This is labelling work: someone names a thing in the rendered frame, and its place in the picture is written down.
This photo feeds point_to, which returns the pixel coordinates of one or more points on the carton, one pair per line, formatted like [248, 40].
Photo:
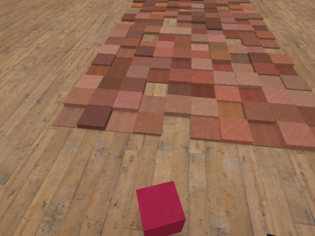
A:
[160, 209]

